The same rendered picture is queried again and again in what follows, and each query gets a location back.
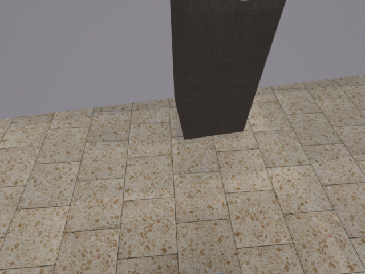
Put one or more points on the drawer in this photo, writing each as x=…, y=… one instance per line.
x=208, y=6

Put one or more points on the cabinet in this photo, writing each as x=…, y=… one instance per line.
x=218, y=60

